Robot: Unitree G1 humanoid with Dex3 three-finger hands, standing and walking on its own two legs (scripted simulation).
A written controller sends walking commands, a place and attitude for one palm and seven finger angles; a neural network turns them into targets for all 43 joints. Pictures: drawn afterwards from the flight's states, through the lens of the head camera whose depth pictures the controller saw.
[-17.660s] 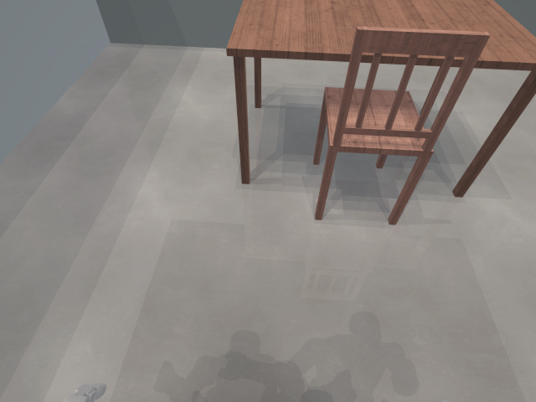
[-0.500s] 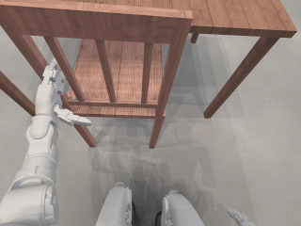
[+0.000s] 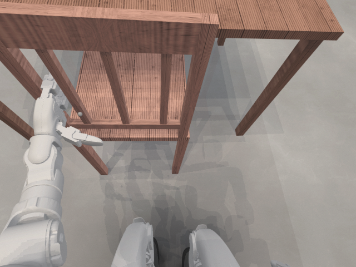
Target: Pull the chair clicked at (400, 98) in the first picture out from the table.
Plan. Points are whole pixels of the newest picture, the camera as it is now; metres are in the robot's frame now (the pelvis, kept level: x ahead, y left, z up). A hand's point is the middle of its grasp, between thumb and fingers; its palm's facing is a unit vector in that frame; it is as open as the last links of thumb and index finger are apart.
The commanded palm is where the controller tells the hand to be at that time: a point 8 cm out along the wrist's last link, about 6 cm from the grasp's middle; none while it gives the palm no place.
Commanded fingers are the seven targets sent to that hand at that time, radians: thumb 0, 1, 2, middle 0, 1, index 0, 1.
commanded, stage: hook a spindle and tug to test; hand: left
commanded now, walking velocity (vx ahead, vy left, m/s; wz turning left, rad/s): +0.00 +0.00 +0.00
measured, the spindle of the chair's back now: (118, 93) +0.49 +0.13 +0.02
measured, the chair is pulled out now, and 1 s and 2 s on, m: -0.01 0.00 0.04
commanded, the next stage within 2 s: step backward, pulling the chair out in 1.50 s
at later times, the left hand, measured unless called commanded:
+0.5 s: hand (79, 110) +0.45 +0.21 +0.02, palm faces +0.08 -1.00 -0.03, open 13.3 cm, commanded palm +0.42 +0.24 +0.02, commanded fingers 0.00 0.12 0.56 -0.50 -1.45 -0.50 -1.45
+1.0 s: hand (81, 110) +0.45 +0.21 +0.02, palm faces +0.07 -1.00 -0.03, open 5.5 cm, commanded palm +0.41 +0.25 +0.02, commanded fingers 0.00 0.90 0.90 -0.50 -1.45 -0.50 -1.45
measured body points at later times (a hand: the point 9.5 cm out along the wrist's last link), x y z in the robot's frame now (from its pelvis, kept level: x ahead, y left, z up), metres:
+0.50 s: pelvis +0.01 +0.00 +0.00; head +0.15 +0.03 +0.43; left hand +0.43 +0.27 +0.02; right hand +0.10 -0.26 -0.12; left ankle +0.05 +0.07 -0.62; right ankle +0.00 -0.10 -0.62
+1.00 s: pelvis +0.02 +0.01 +0.01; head +0.16 +0.03 +0.44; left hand +0.44 +0.26 +0.02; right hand +0.10 -0.25 -0.11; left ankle +0.05 +0.07 -0.62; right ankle +0.00 -0.10 -0.62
